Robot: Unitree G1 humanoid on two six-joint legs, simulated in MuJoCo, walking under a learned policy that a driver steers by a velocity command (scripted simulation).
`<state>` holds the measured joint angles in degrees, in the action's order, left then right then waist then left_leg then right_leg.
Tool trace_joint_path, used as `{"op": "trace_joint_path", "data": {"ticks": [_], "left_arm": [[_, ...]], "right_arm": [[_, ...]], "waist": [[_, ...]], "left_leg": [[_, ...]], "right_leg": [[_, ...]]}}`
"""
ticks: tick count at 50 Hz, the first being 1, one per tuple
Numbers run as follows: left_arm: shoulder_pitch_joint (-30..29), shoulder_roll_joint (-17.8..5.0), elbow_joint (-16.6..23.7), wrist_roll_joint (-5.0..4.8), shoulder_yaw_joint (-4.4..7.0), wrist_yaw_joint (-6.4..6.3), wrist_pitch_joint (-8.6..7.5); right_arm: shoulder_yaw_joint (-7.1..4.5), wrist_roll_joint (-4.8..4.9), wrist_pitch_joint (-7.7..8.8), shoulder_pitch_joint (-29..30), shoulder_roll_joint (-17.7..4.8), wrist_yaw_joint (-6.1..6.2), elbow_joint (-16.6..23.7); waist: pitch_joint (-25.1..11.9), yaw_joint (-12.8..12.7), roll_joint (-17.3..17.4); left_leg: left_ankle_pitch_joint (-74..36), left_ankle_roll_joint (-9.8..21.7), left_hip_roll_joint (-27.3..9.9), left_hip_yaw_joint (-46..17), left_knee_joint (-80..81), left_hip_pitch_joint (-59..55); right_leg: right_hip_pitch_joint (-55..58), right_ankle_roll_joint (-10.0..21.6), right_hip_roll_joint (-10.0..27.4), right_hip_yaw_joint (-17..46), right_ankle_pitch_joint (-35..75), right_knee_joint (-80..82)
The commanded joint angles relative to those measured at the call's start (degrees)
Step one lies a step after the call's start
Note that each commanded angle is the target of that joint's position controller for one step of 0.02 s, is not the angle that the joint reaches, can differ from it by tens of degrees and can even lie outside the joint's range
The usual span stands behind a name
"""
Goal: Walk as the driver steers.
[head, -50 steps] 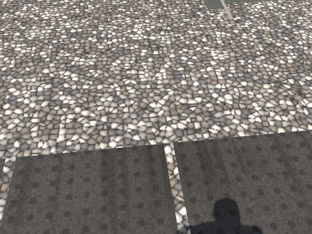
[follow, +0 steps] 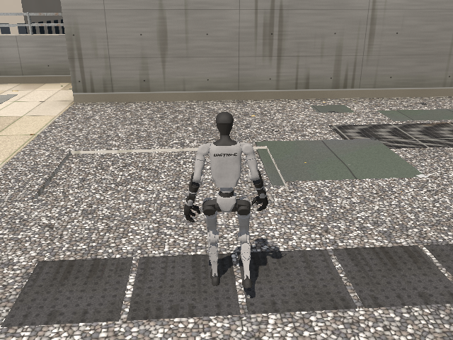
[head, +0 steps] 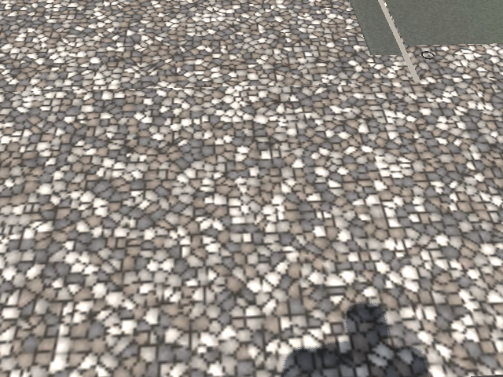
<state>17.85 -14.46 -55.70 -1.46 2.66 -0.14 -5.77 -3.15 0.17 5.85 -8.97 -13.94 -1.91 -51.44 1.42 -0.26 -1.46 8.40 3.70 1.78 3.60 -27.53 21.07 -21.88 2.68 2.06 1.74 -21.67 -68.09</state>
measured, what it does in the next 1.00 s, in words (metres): walks ahead: right foot, then left foot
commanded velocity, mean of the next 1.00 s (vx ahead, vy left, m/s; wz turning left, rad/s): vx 0.50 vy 0.00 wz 0.00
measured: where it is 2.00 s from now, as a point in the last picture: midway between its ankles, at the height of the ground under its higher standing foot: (260, 178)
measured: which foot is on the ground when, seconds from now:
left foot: down 0.00-0.46, up 0.48-0.98, down 1.00-1.00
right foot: up 0.00-0.42, down 0.44-1.00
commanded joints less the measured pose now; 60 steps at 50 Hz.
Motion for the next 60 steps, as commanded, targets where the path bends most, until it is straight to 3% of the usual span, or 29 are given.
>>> {"op": "trace_joint_path", "data": {"ticks": [1,2,5,11,16,19,21,22,23,24,25,26,27,29,31,33,35,39,45,48,49,50,51,52,53,54,55,57,60], "left_arm": [[0.74,-4.29,3.72,0.37,1.64,-0.57,0.0],[1.38,-3.19,3.57,0.42,1.57,-0.65,0.62],[-3.7,-3.45,5.48,0.98,1.87,-0.91,1.4],[-15.38,-2.05,8.73,0.91,1.39,-0.01,0.86],[-23.1,-2.12,11.56,0.26,0.76,1.54,0.28],[-22.29,-3.56,12.28,0.12,1.05,2.45,-0.31],[-12.56,-6.45,9.61,0.39,2.64,2.3,-0.52],[-2.07,-9.63,6.43,0.66,4.12,1.86,-0.5],[7.16,-15.4,4.81,1.92,5.52,1.4,-0.34],[8.61,-13.69,4.03,1.19,4.84,1.59,-0.02],[4.86,-9.79,4.66,0.78,3.49,1.62,-0.1],[-0.14,-7.58,5.93,0.92,2.81,1.46,-0.08],[-4.33,-6.08,6.48,1.31,2.23,1.66,-0.16],[-7.22,-3.75,6.39,2.03,1.51,2.03,-0.52],[-5.71,-4.71,5.3,1.79,1.74,1.91,-0.83],[-3.83,-6.51,4.39,1.87,2.16,1.23,-0.93],[-1.86,-6.99,3.6,1.74,2.23,0.56,-0.64],[1.39,-7.37,2.21,1.15,2.16,-0.09,-0.23],[6.14,-8.25,-0.86,0.5,2.71,-0.48,1.0],[4.24,-9.47,-0.9,0.29,3.27,-0.74,1.74],[2.81,-9.32,-0.62,0.23,3.18,-0.76,2.04],[2.56,-7.62,-0.11,0.58,2.51,-0.76,2.2],[7.01,-3.18,1.11,1.44,1.06,-0.46,1.67],[8.91,0.12,0.55,1.07,-0.09,-0.05,0.23],[4.52,-5.72,1.36,-0.43,1.39,0.26,-0.97],[-0.37,-7.2,2.95,-1.32,1.67,0.29,-1.54],[-2.78,-6.9,3.32,-0.81,1.83,-0.09,-1.48],[-1.65,-5.39,2.85,0.18,2.37,-0.55,0.01],[-2.04,-3.44,3.07,0.48,2.35,-0.8,1.51]], "right_arm": [[-0.62,-0.78,0.76,-2.43,-4.07,-0.2,1.2],[-0.75,-0.6,0.89,-3.39,-4.61,-0.12,0.55],[-1.35,-0.48,0.95,-6.11,-7.24,0.9,-0.8],[-1.22,0.24,0.08,-11.32,-7.91,2.13,-2.75],[-1.51,0.63,-0.99,-15.9,-8.48,2.31,-5.29],[-2.06,0.87,-1.74,-15.23,-9.43,2.65,-5.78],[-2.16,0.96,-2.2,-12.42,-9.84,2.7,-5.17],[-1.51,0.58,-2.29,-11.89,-8.24,2.68,-4.48],[0.07,-0.18,-1.61,-16.57,-3.34,2.31,-3.16],[1.02,0.41,-0.15,-18.32,-0.88,1.86,-3.98],[-0.54,1.87,1.0,-13.72,-6.88,1.55,-3.09],[-0.8,2.63,1.52,-8.85,-8.1,1.54,-1.59],[-0.95,2.11,1.4,-6.54,-7.51,1.9,-1.27],[-1.46,1.11,-0.18,-7.96,-5.74,2.38,-1.8],[-1.37,0.91,-1.38,-8.93,-3.74,2.58,-2.09],[-1.63,0.51,-1.78,-5.29,-4.18,2.77,-0.75],[-1.76,0.1,-1.73,-1.13,-4.21,2.65,0.56],[-1.22,0.34,-1.28,6.41,-2.88,1.89,2.54],[-0.52,1.05,-0.59,14.49,-3.27,0.18,5.78],[-1.34,1.14,-0.02,10.27,-5.69,-0.35,5.33],[-2.33,0.94,0.05,4.04,-7.3,-0.21,3.48],[-3.85,0.69,0.04,-6.28,-10.41,0.21,0.26],[-5.18,-0.44,-0.08,-15.36,-15.86,0.66,-1.42],[-4.64,0.35,-0.39,-17.05,-14.93,0.45,-2.16],[-3.27,0.71,-0.22,-13.9,-10.98,0.38,-1.68],[-2.6,0.53,-0.14,-9.01,-8.72,0.54,-0.38],[-2.05,-0.04,0.02,-4.63,-7.24,0.38,0.34],[-1.22,-0.87,0.42,-1.49,-4.59,0.11,0.36],[-1.59,-0.53,0.73,-3.84,-6.43,0.63,-1.03]], "waist": [[-4.49,-0.35,5.73],[-3.78,-0.82,5.7],[-0.91,-0.45,4.33],[1.39,2.89,4.6],[3.82,5.27,4.72],[2.9,3.37,5.96],[-2.95,-2.37,6.75],[-9.67,-6.52,5.2],[-19.53,-6.59,-5.61],[-25.03,-5.91,-14.35],[-18.32,-6.1,-9.76],[-11.66,-4.93,-6.5],[-6.9,-2.99,-2.1],[-3.94,0.49,-2.91],[-2.7,1.48,-2.78],[-0.9,1.24,-1.74],[0.03,0.31,-1.37],[1.49,-1.85,-1.9],[4.02,-3.86,-2.12],[1.26,-0.47,-3.79],[-2.42,3.06,-3.79],[-8.97,7.1,-2.1],[-18.38,7.12,8.14],[-23.84,6.28,18.33],[-18.38,6.71,13.46],[-11.77,5.65,10.32],[-7.15,3.78,5.6],[-4.18,0.33,6.29],[-1.88,-0.75,5.64]], "left_leg": [[-5.6,9.62,-15.09,-18.41,17.0,-12.66],[-6.93,10.08,-14.68,-16.65,18.23,-11.08],[-9.81,10.65,-14.68,-13.58,20.67,-10.74],[-10.01,7.77,-12.36,-8.05,21.46,-14.36],[-10.23,7.65,-15.29,-8.04,18.44,-22.63],[-17.15,6.45,-17.29,-8.44,14.19,-26.3],[-34.19,4.62,-14.93,-5.94,3.5,-24.93],[-33.4,2.81,-11.67,-3.6,-8.93,-18.21],[-12.44,-0.87,-4.8,-0.53,-31.65,2.7],[23.18,-2.15,1.82,-6.2,-44.96,15.83],[22.32,-0.82,-2.1,-10.54,-50.31,21.66],[17.43,0.06,-5.13,-8.86,-49.57,22.77],[12.64,-0.04,-7.64,-7.53,-45.71,20.52],[8.07,-0.23,-10.24,-7.88,-39.92,13.95],[6.28,-0.96,-10.65,-7.17,-36.66,12.78],[1.47,-1.99,-11.02,-7.07,-31.41,16.59],[-4.6,-2.79,-10.94,-6.93,-25.12,19.59],[-14.06,-3.06,-8.86,-4.91,-12.45,17.78],[-10.12,-1.61,-7.17,-4.32,-3.63,18.67],[-4.1,0.69,-4.75,-2.4,-1.48,10.08],[-4.06,1.91,-2.66,-0.5,-0.36,1.02],[-5.32,3.88,-3.46,-1.69,-1.5,-14.05],[-2.53,10.76,-17.8,-21.93,-1.61,-36.7],[5.73,16.06,-25.09,-44.25,8.56,-45.07],[10.4,13.33,-23.06,-40.79,10.23,-40.71],[8.27,11.13,-21.27,-32.47,10.94,-32.82],[3.6,10.04,-19.16,-26.3,12.92,-23.82],[-1.29,8.81,-15.95,-19.64,16.37,-13.88],[-5.18,9.87,-15.08,-15.12,19.97,-10.49]], "right_leg": [[-11.92,0.46,6.32,2.73,6.0,0.58],[-11.4,0.18,6.59,2.26,6.49,2.19],[-16.47,-1.38,7.23,1.75,12.79,9.47],[-17.45,-2.09,4.95,-0.57,27.68,28.42],[-18.87,-1.23,3.3,-1.49,24.69,36.09],[-15.03,0.9,2.01,-2.1,18.81,38.78],[0.03,3.17,-1.61,-5.11,17.76,40.62],[15.67,5.38,-0.12,-3.24,19.5,39.32],[39.42,12.82,14.85,18.0,16.95,39.32],[47.03,17.93,21.81,39.48,9.78,49.08],[41.66,14.87,19.63,34.79,5.86,50.51],[33.19,12.6,17.55,26.23,8.08,51.47],[24.1,11.42,15.18,19.93,12.71,53.68],[14.49,9.98,11.83,13.33,16.2,57.35],[11.3,10.87,11.12,10.24,18.79,59.83],[11.56,11.3,11.15,8.34,20.91,61.38],[13.27,10.74,10.78,6.62,22.3,62.01],[14.54,8.74,8.82,2.27,22.03,62.43],[24.05,8.15,12.52,2.05,22.96,58.59],[26.32,6.55,13.45,1.77,35.44,52.52],[25.22,5.38,11.52,-0.09,44.67,45.34],[19.23,3.6,8.16,-2.52,44.94,32.9],[-0.64,0.07,1.62,-5.46,25.59,10.64],[-14.74,-1.61,-5.79,-0.13,-10.12,-3.49],[-20.72,-0.23,-2.07,5.19,-9.81,-9.21],[-22.5,0.82,1.0,3.46,-5.11,-8.8],[-20.3,0.87,3.74,2.14,0.13,-5.14],[-13.58,0.85,6.51,2.52,4.99,0.53],[-13.82,-0.32,7.18,1.73,8.91,6.25]]}}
